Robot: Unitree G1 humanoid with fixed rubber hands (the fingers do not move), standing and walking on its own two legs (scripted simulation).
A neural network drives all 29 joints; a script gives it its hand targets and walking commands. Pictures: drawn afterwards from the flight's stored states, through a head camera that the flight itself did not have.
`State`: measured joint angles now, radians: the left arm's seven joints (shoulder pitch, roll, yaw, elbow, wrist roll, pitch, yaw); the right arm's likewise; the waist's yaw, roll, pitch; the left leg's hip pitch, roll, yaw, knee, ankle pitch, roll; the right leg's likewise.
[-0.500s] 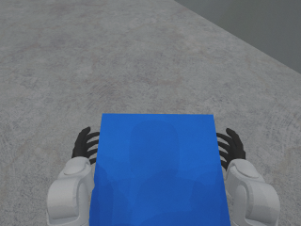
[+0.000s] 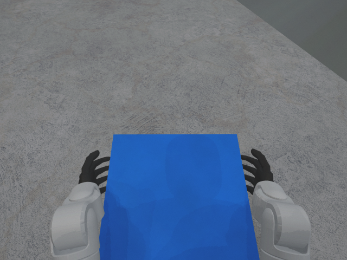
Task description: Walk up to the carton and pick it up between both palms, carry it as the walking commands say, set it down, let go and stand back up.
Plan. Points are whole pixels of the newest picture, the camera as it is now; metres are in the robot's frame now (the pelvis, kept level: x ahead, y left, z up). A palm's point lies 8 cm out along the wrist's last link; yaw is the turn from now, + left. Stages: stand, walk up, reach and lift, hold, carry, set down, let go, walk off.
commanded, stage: carry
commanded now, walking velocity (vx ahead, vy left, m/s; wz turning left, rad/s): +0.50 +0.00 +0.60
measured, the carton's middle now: (175, 200) +0.25 -0.01 -0.03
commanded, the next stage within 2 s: none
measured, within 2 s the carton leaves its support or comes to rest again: neither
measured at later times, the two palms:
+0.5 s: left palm (65, 101) +0.49 +0.26 +0.09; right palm (177, 61) +0.65 -0.04 +0.09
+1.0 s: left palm (26, 55) +0.73 +0.46 +0.07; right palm (117, 24) +0.92 +0.18 +0.08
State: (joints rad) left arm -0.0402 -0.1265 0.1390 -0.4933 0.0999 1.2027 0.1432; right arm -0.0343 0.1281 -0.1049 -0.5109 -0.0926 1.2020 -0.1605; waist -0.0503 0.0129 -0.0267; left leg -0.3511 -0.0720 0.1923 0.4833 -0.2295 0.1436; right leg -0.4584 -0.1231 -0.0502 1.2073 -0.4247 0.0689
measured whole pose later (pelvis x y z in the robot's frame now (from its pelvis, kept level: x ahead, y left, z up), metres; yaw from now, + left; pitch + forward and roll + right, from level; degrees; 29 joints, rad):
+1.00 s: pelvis +0.63 +0.18 +0.01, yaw +36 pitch +4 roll -1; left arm 0.00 -0.13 0.12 -0.54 0.10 1.15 0.15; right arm -0.02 0.13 -0.10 -0.53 -0.08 1.16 -0.15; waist -0.05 0.00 0.02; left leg -0.23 -0.07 0.09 0.41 -0.26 0.11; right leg -0.60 -0.12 -0.04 0.94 -0.29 0.07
